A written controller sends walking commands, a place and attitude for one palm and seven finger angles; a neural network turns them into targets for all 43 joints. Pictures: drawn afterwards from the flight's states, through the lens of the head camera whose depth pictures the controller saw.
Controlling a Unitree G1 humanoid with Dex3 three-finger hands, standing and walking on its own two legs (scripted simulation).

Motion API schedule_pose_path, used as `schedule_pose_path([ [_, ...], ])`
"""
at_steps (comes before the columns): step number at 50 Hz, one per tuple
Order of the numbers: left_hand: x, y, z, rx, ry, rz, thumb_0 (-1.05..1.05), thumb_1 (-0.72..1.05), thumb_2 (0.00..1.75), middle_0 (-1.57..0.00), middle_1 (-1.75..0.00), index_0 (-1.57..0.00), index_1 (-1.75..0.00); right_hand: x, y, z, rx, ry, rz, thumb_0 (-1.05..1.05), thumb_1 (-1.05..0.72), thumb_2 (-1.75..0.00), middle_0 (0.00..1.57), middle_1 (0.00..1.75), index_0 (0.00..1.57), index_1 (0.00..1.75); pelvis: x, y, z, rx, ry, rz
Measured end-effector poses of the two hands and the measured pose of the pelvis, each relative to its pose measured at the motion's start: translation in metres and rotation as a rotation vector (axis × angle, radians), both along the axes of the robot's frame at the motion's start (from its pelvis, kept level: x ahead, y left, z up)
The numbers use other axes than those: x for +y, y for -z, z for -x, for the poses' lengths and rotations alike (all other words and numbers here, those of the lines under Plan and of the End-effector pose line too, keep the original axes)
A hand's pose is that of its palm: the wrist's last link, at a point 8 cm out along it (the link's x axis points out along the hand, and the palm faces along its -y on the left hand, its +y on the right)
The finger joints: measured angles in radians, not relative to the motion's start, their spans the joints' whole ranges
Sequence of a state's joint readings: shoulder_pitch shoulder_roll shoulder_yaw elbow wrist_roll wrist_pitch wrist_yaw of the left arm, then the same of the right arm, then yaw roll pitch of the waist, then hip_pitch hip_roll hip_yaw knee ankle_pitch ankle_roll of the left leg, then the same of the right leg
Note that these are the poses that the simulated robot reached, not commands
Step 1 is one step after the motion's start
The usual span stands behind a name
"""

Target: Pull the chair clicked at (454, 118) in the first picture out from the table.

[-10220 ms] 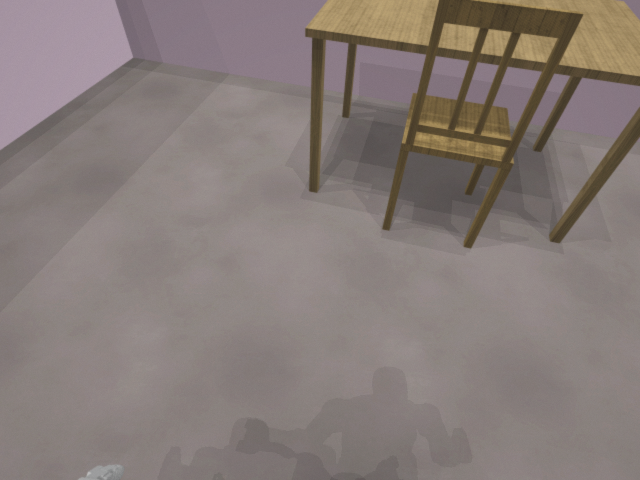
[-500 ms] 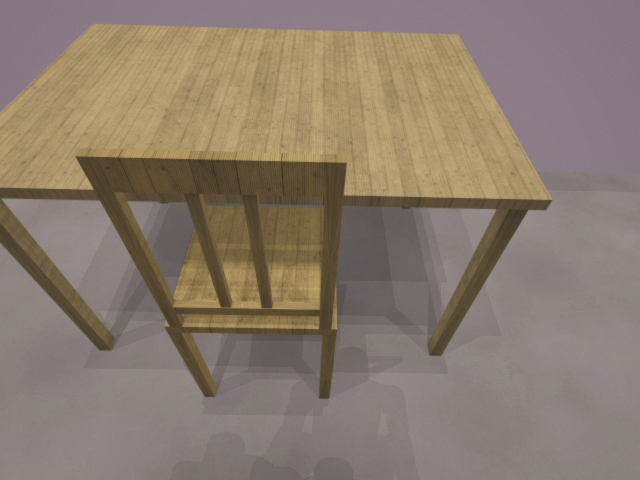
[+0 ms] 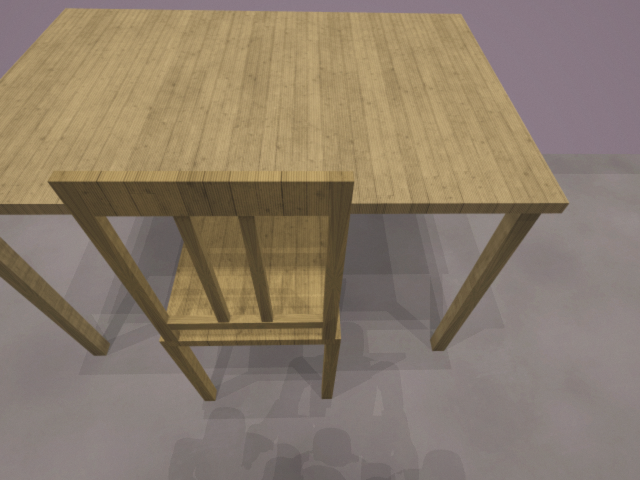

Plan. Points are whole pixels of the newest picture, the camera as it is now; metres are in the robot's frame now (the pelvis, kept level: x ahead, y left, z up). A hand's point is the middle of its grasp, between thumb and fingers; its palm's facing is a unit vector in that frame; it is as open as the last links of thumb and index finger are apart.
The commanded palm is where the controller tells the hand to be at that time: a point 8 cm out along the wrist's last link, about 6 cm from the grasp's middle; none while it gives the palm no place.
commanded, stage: come to a stop and stand still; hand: left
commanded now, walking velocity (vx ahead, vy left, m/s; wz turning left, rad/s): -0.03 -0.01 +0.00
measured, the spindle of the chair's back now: (207, 275) +0.42 +0.21 -0.08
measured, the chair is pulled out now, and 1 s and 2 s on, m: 0.00 0.00 0.00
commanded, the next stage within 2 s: look again from close up in 0.62 s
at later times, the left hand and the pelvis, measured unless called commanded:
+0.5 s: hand out of the picture -0.01 +0.19 -0.18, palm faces -0.03 -0.98 -0.22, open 7.4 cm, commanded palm none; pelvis -0.05 +0.01 -0.01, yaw -2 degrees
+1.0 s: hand out of the picture -0.04 +0.16 -0.18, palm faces -0.02 -0.98 -0.19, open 7.4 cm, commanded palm none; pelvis -0.05 -0.01 +0.00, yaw -1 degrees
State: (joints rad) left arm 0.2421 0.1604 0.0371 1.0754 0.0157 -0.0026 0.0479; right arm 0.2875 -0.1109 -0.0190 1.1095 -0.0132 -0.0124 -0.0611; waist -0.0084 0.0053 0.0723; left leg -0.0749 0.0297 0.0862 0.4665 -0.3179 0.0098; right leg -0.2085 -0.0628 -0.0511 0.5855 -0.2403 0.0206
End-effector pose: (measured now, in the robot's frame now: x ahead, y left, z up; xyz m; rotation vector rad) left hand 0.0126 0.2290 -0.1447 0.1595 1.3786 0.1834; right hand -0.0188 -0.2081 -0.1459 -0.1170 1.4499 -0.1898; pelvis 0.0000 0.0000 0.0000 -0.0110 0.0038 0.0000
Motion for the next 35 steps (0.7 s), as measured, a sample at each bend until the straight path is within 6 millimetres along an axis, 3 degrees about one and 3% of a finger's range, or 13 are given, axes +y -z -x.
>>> schedule_pose_path([
  [8,0.004,0.006,-0.018,-0.071,0.038,-0.035,0.00,0.91,0.89,-0.19,-0.30,-0.20,-0.29,-0.023,0.009,-0.010,-0.040,-0.003,0.025,0.01,-0.92,-0.90,0.20,0.30,0.20,0.30,-0.004,0.011,0.012,0.034,0.003,0.002],
  [13,0.005,0.014,-0.010,-0.099,0.067,-0.007,0.00,0.91,0.89,-0.20,-0.30,-0.20,-0.29,-0.031,0.003,-0.030,-0.172,-0.028,0.061,0.01,-0.92,-0.90,0.20,0.30,0.20,0.30,0.004,0.017,0.025,0.003,0.011,0.003],
  [20,0.006,0.007,0.007,-0.117,0.078,0.005,0.00,0.91,0.89,-0.20,-0.30,-0.20,-0.29,-0.018,-0.001,-0.039,-0.265,-0.067,0.036,0.00,-0.91,-0.90,0.20,0.30,0.20,0.30,0.009,0.013,0.040,-0.040,0.025,-0.001],
  [26,0.009,0.000,0.030,-0.080,0.087,0.001,0.00,0.91,0.89,-0.20,-0.30,-0.20,-0.29,-0.015,-0.001,-0.024,-0.256,-0.065,0.011,0.00,-0.93,-0.90,0.20,0.30,0.20,0.30,0.008,0.008,0.050,-0.030,0.030,-0.010],
  [35,0.008,-0.002,0.060,0.007,0.063,-0.008,0.00,0.91,0.89,-0.20,-0.30,-0.20,-0.29,-0.021,0.005,0.024,-0.100,-0.057,-0.001,0.00,-0.92,-0.90,0.20,0.30,0.20,0.30,0.002,0.005,0.050,-0.019,0.024,-0.017],
])
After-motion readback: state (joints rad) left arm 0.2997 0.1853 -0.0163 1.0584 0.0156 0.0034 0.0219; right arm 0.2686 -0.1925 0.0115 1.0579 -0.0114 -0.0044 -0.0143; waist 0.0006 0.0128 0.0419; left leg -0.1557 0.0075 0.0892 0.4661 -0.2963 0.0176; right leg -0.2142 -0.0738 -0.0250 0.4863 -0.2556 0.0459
